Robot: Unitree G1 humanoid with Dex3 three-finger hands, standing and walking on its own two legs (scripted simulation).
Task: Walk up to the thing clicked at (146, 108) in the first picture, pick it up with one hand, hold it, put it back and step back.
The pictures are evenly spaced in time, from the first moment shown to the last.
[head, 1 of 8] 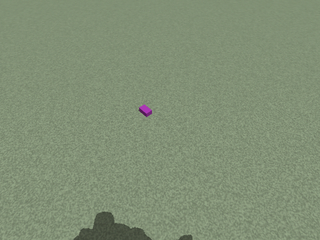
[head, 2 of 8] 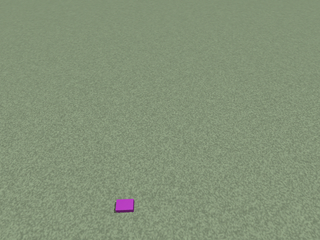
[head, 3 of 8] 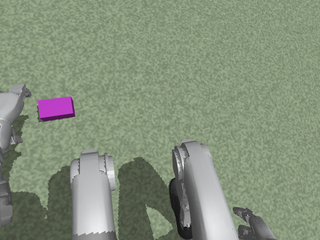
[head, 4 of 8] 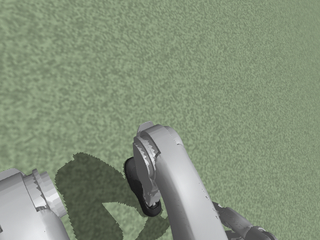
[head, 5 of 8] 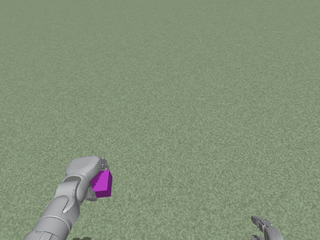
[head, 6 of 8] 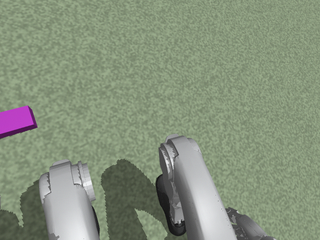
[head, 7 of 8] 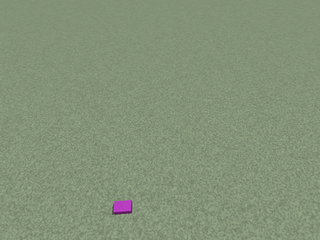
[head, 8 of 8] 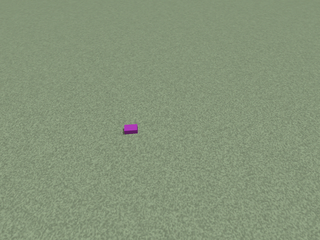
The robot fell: no
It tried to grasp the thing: yes
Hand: left
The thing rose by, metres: 0.68
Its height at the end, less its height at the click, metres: +0.00
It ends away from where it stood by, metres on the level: 0.01
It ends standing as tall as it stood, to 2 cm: yes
